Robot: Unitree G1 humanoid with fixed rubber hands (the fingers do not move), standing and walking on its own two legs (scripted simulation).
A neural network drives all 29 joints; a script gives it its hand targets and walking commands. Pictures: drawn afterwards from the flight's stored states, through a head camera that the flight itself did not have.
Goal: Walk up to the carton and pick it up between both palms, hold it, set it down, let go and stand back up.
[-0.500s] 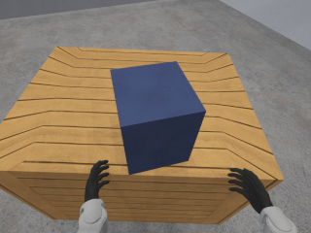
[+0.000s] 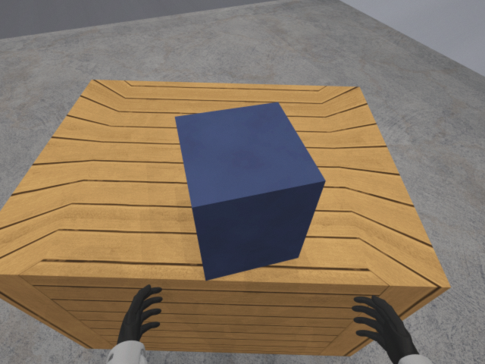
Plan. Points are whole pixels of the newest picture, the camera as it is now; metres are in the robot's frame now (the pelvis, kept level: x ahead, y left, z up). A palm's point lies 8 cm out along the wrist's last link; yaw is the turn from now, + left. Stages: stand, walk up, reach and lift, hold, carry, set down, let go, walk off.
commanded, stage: set down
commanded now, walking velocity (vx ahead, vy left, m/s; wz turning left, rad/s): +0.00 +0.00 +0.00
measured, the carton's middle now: (241, 192) +0.41 +0.04 +0.02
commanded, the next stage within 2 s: let go in 0.56 s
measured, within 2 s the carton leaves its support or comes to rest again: neither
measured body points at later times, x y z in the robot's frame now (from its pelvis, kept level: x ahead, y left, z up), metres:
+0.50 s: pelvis +0.00 +0.01 +0.00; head +0.01 +0.02 +0.45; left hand +0.15 +0.23 -0.09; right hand +0.16 -0.21 -0.09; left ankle -0.05 +0.12 -0.74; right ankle +0.02 -0.09 -0.75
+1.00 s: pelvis -0.01 +0.01 +0.00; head +0.00 +0.01 +0.45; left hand +0.16 +0.24 -0.09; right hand +0.15 -0.22 -0.10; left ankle -0.05 +0.12 -0.74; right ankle +0.02 -0.09 -0.75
